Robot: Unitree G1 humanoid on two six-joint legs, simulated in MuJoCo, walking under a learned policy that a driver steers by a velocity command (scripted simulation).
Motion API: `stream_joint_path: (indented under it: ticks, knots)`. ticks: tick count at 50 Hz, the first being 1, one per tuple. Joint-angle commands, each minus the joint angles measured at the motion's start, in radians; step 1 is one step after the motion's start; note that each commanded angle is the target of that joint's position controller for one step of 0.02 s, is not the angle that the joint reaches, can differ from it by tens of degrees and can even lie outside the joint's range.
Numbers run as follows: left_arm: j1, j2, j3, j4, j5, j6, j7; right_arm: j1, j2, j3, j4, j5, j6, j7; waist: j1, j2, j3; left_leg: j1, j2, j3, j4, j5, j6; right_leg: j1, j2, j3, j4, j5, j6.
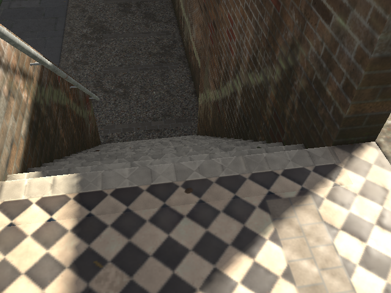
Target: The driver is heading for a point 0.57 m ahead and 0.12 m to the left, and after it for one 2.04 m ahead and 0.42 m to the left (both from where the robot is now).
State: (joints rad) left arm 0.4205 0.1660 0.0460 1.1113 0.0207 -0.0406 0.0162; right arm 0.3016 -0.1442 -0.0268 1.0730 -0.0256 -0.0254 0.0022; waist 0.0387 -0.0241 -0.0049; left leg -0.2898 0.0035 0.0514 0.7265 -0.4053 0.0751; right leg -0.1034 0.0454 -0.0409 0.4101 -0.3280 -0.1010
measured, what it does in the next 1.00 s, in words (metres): walks ahead: left foot, then right foot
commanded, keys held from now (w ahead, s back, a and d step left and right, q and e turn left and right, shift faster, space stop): w+shift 0.56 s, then shift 0.44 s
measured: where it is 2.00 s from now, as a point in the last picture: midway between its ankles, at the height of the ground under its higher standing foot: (190, 244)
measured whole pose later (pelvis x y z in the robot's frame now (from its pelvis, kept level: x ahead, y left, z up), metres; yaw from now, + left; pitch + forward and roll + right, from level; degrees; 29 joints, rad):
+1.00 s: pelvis +0.63 +0.06 +0.00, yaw -1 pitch -1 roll -2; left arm 0.38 0.18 0.03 1.05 0.00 -0.08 0.00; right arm 0.13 -0.18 -0.02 0.88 -0.03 -0.05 -0.02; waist 0.05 0.03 0.10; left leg -0.53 0.02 0.03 0.65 -0.01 0.06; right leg -0.09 0.07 -0.12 0.40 -0.30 -0.08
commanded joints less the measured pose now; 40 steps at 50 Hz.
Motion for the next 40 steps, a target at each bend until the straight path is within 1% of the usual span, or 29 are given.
stream_joint_path:
  ticks: [1, 4, 6, 7, 8, 9, 10, 11, 12, 13, 15, 18, 21, 23, 25, 26, 28, 29, 30, 31, 32, 33, 34, 35, 36, 37, 38, 39, 40]
  knots:
    - [0.068, 0.137, 0.035, -0.023, 0.004, -0.028, 0.0, -0.224, -0.102, -0.034, -0.164, 0.002, -0.05, 0.027, 0.024, -0.032, 0.141, -0.396, 0.072, -0.051, 0.079, 0.046, 0.007, 0.125, -0.38, 0.473, -0.345, -0.33, -0.172]
    - [-0.019, 0.139, 0.038, -0.05, -0.011, -0.046, 0.0, -0.181, -0.082, -0.042, -0.171, 0.01, -0.051, 0.042, -0.029, -0.094, 0.131, -0.166, 0.033, 0.007, -0.079, 0.086, 0.0, -0.022, -0.283, 0.288, -0.339, -0.231, -0.117]
    - [-0.053, 0.151, 0.042, -0.057, -0.016, -0.05, -0.004, -0.104, -0.069, -0.044, -0.154, 0.01, -0.047, 0.044, -0.073, -0.084, 0.137, 0.054, -0.014, 0.082, -0.202, 0.151, -0.006, -0.165, -0.241, 0.193, -0.275, -0.219, -0.109]
    - [-0.066, 0.16, 0.043, -0.06, -0.015, -0.054, -0.007, -0.023, -0.082, -0.053, -0.129, 0.008, -0.047, 0.037, -0.109, -0.051, 0.117, 0.222, -0.046, 0.114, -0.228, 0.159, -0.003, -0.265, -0.218, 0.151, -0.194, -0.155, -0.104]
    - [-0.086, 0.161, 0.039, -0.068, -0.008, -0.063, -0.011, 0.126, -0.118, -0.071, -0.088, 0.004, -0.051, 0.024, -0.181, -0.004, 0.06, 0.441, -0.049, 0.097, -0.232, 0.115, 0.013, -0.386, -0.185, 0.101, -0.021, 0.016, -0.093]
    - [-0.139, 0.133, 0.027, -0.092, 0.003, -0.071, -0.016, 0.344, -0.217, -0.103, -0.038, -0.015, -0.062, 0.005, -0.295, 0.182, -0.04, 0.639, 0.127, -0.148, -0.339, -0.116, 0.053, -0.53, -0.091, -0.014, 0.379, 0.122, -0.058]
    - [-0.169, 0.041, 0.008, -0.161, -0.007, -0.082, -0.027, 0.412, -0.281, -0.102, -0.031, -0.03, -0.07, 0.0, -0.262, 0.37, -0.076, 0.675, 0.375, -0.703, -0.583, -0.534, 0.123, -0.754, 0.02, 0.022, 0.708, -0.181, -0.038]
    - [-0.217, 0.088, 0.019, -0.189, 0.002, -0.079, -0.036, 0.238, -0.226, -0.083, -0.065, -0.027, -0.055, -0.007, -0.173, 0.227, 0.027, 0.529, 0.398, -0.791, -0.611, -0.57, 0.154, -0.851, -0.042, 0.11, 0.859, -0.073, -0.057]
    - [-0.246, 0.108, 0.021, -0.202, 0.002, -0.077, -0.049, 0.121, -0.202, -0.073, -0.105, -0.017, -0.058, 0.001, -0.119, 0.106, 0.074, 0.438, 0.372, -0.655, -0.578, -0.44, 0.14, -0.857, -0.111, 0.11, 0.877, 0.052, -0.057]
    - [-0.222, 0.106, 0.021, -0.191, 0.007, -0.076, -0.06, 0.091, -0.192, -0.068, -0.11, -0.005, -0.067, 0.01, -0.085, 0.059, 0.062, 0.368, 0.317, -0.531, -0.595, -0.324, 0.123, -0.789, -0.143, 0.109, 0.831, 0.111, -0.042]
    - [-0.195, 0.092, 0.02, -0.186, 0.028, -0.052, -0.073, 0.072, -0.147, -0.049, -0.107, 0.003, -0.082, 0.008, -0.032, 0.073, 0.075, 0.27, 0.244, -0.383, -0.641, -0.183, 0.091, -0.709, -0.173, 0.086, 0.774, 0.14, 0.001]
    - [-0.312, 0.084, 0.013, -0.236, 0.02, -0.023, -0.082, 0.155, -0.138, -0.04, -0.078, 0.008, -0.099, 0.003, -0.041, 0.065, 0.148, 0.248, 0.192, -0.258, -0.681, 0.025, 0.096, -0.783, -0.174, 0.031, 0.72, 0.223, 0.034]
    - [-0.484, 0.084, 0.004, -0.31, 0.014, -0.019, -0.084, 0.2, -0.13, -0.032, -0.078, 0.009, -0.11, 0.009, -0.064, 0.051, 0.197, 0.203, 0.155, -0.157, -0.725, 0.235, 0.108, -0.754, -0.153, -0.021, 0.518, 0.318, 0.048]
    - [-0.551, 0.07, -0.007, -0.34, 0.006, -0.02, -0.091, 0.214, -0.128, -0.028, -0.078, 0.014, -0.118, 0.006, -0.068, 0.064, 0.212, 0.177, 0.15, -0.101, -0.775, 0.403, 0.103, -0.638, -0.132, -0.064, 0.355, 0.391, 0.031]
    - [-0.592, 0.068, -0.012, -0.36, 0.0, -0.021, -0.089, 0.233, -0.146, -0.028, -0.07, 0.022, -0.122, 0.0, -0.068, 0.063, 0.214, 0.239, 0.171, -0.059, -0.802, 0.604, 0.094, -0.556, -0.108, -0.093, 0.255, 0.423, -0.002]
    - [-0.592, 0.075, -0.012, -0.364, -0.002, -0.021, -0.083, 0.239, -0.154, -0.027, -0.066, 0.022, -0.121, 0.0, -0.065, 0.065, 0.196, 0.307, 0.171, -0.03, -0.77, 0.771, 0.085, -0.527, -0.085, -0.113, 0.221, 0.41, -0.021]
    - [-0.538, 0.108, -0.002, -0.365, -0.005, -0.021, -0.065, 0.245, -0.197, -0.031, -0.057, 0.011, -0.115, -0.005, -0.03, 0.122, 0.106, 0.438, 0.194, 0.002, -0.612, 1.251, 0.068, -0.427, -0.009, -0.146, 0.203, 0.317, -0.058]
    - [-0.445, 0.13, 0.005, -0.346, 0.002, -0.025, -0.053, 0.256, -0.219, -0.036, -0.046, 0.0, -0.103, -0.015, 0.013, 0.149, 0.045, 0.481, 0.202, 0.01, -0.457, 1.422, 0.058, -0.337, 0.031, -0.149, 0.202, 0.258, -0.073]
    - [-0.271, 0.163, 0.019, -0.298, 0.008, -0.032, -0.039, 0.252, -0.241, -0.043, -0.039, -0.01, -0.088, -0.026, 0.086, 0.169, -0.04, 0.468, 0.206, 0.01, -0.227, 1.486, 0.047, -0.166, 0.059, -0.13, 0.187, 0.212, -0.088]
    - [-0.08, 0.194, 0.035, -0.24, 0.018, -0.043, -0.027, 0.224, -0.261, -0.051, -0.043, -0.002, -0.077, -0.033, 0.179, 0.156, -0.125, 0.392, 0.175, 0.032, 0.054, 1.363, 0.03, 0.049, 0.024, -0.102, 0.072, 0.324, -0.103]
    - [0.046, 0.271, 0.055, -0.215, 0.045, -0.049, -0.016, 0.245, -0.184, -0.037, -0.073, 0.009, -0.076, -0.027, 0.166, 0.076, -0.253, 0.16, 0.104, 0.016, 0.382, 0.856, 0.027, 0.317, -0.195, 0.114, 0.129, 0.287, -0.125]
    - [0.029, 0.317, 0.068, -0.215, 0.039, -0.049, -0.027, 0.42, -0.05, -0.011, -0.074, 0.084, -0.08, -0.012, 0.05, -0.241, -0.465, -0.229, -0.106, -0.071, 0.851, -0.139, -0.032, 0.662, -0.534, 0.713, 0.073, 0.578, -0.326]
    - [-0.021, 0.286, 0.071, -0.223, 0.009, -0.038, -0.034, 0.305, -0.167, -0.038, -0.091, 0.064, -0.081, -0.029, 0.062, -0.007, -0.458, -0.265, -0.062, -0.175, 0.878, -0.027, -0.006, 0.543, -0.459, 0.657, 0.03, 0.747, -0.299]
    - [-0.102, 0.22, 0.049, -0.209, 0.006, -0.047, -0.03, 0.181, -0.157, -0.037, -0.127, 0.057, -0.085, -0.035, 0.038, -0.009, -0.266, -0.309, -0.014, -0.158, 0.816, 0.017, -0.008, 0.377, -0.431, 0.462, 0.021, 0.87, -0.263]
    - [-0.133, 0.147, 0.03, -0.197, 0.008, -0.055, -0.028, 0.134, -0.139, -0.032, -0.137, 0.034, -0.087, -0.035, 0.009, 0.053, -0.123, -0.306, 0.018, -0.139, 0.722, 0.026, -0.003, 0.2, -0.386, 0.354, -0.022, 0.901, -0.216]
    - [-0.135, 0.106, 0.017, -0.182, 0.003, -0.063, -0.021, 0.099, -0.12, -0.032, -0.145, 0.013, -0.074, -0.026, -0.013, 0.041, -0.058, -0.291, 0.042, -0.151, 0.646, 0.03, -0.005, 0.096, -0.339, 0.272, -0.062, 0.888, -0.179]
    - [-0.128, 0.079, 0.005, -0.166, -0.001, -0.065, -0.015, 0.128, -0.103, -0.029, -0.138, -0.004, -0.051, -0.015, -0.048, 0.028, -0.027, -0.215, 0.043, -0.139, 0.584, 0.043, -0.013, -0.014, -0.311, 0.207, -0.1, 0.912, -0.152]
    - [-0.118, 0.076, 0.0, -0.157, -0.001, -0.071, -0.014, 0.142, -0.082, -0.027, -0.136, -0.006, -0.032, -0.009, -0.068, 0.021, -0.019, -0.17, 0.044, -0.134, 0.517, 0.044, -0.023, -0.069, -0.299, 0.165, -0.123, 0.935, -0.143]
    - [-0.114, 0.1, 0.003, -0.15, -0.002, -0.08, -0.015, 0.145, -0.07, -0.025, -0.14, -0.007, -0.018, -0.006, -0.085, 0.01, -0.009, -0.146, 0.036, -0.113, 0.464, 0.045, -0.034, -0.113, -0.285, 0.125, -0.135, 0.99, -0.145]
